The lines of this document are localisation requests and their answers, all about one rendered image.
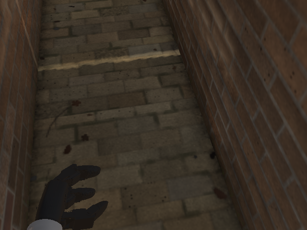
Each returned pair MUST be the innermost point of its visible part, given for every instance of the left robot hand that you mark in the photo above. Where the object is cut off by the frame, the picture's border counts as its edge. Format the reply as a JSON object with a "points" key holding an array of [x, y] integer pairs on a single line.
{"points": [[58, 196]]}

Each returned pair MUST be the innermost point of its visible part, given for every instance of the robot left forearm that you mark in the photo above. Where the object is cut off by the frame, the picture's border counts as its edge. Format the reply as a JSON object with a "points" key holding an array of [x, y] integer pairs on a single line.
{"points": [[45, 224]]}

